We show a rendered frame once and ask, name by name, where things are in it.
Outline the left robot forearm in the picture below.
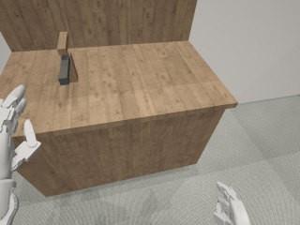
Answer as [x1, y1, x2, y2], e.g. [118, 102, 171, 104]
[0, 179, 20, 225]

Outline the robot right hand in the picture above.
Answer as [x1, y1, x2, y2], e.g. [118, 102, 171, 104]
[214, 182, 251, 225]

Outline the robot left hand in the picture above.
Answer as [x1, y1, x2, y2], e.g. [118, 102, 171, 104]
[0, 84, 41, 180]

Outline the tap lever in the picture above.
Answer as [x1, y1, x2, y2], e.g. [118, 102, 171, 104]
[58, 53, 70, 85]

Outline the counter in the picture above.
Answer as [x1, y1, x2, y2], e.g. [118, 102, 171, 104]
[0, 0, 238, 198]

